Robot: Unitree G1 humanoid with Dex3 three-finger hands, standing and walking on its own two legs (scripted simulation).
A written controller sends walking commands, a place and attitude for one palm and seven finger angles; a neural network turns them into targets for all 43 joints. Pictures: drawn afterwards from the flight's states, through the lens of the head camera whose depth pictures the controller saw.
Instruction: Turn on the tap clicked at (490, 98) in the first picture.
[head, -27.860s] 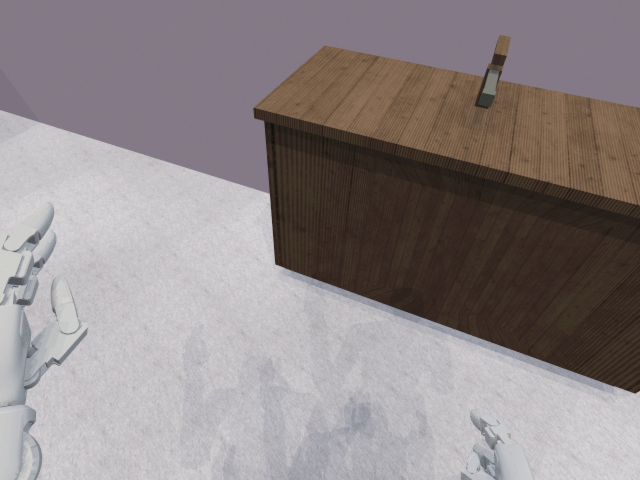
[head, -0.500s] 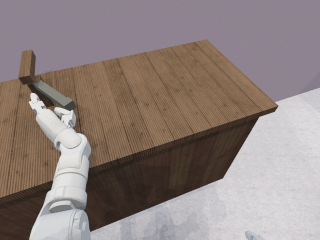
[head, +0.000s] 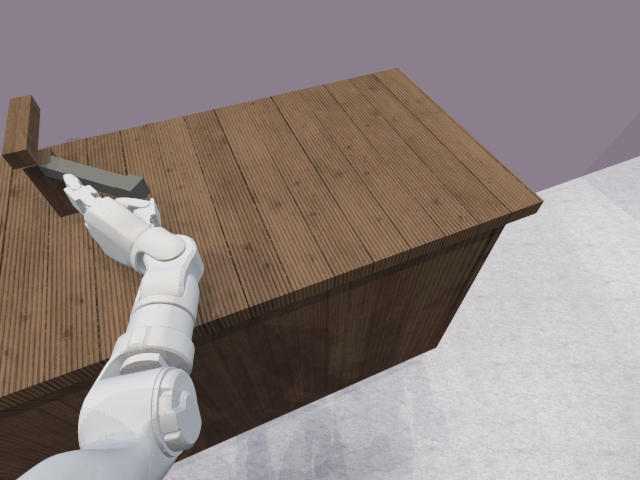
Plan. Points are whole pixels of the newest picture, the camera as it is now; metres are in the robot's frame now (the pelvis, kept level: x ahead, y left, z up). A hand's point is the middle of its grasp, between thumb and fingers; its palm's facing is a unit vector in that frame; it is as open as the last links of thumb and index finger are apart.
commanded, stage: push the lever round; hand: left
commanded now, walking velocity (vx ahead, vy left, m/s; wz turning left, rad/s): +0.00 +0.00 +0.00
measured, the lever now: (133, 189) +0.48 +0.25 +0.10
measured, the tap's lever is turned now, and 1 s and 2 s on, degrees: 47 76 77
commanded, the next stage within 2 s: lift the hand up off the lever in 0.84 s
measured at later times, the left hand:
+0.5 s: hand (169, 190) +0.48 +0.20 +0.10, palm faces +0.85 -0.51 -0.14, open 7.7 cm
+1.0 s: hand (174, 172) +0.51 +0.20 +0.10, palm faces +0.84 -0.52 -0.15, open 7.9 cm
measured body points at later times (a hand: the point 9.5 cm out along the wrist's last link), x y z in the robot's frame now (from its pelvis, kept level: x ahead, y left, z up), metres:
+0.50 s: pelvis +0.00 -0.02 +0.00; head +0.06 -0.02 +0.44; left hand +0.43 +0.22 +0.11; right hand +0.04 -0.27 -0.14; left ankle +0.01 +0.13 -0.71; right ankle +0.00 -0.07 -0.71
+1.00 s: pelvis +0.01 -0.01 -0.01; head +0.08 -0.02 +0.44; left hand +0.47 +0.22 +0.11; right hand +0.00 -0.27 -0.14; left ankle +0.01 +0.13 -0.71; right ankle +0.00 -0.07 -0.71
